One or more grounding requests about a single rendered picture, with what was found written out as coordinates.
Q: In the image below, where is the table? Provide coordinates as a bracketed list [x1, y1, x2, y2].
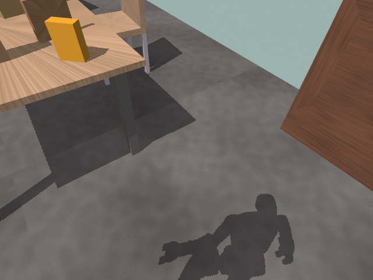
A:
[0, 0, 146, 221]

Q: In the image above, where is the chair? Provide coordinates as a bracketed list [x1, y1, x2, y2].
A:
[96, 0, 150, 85]

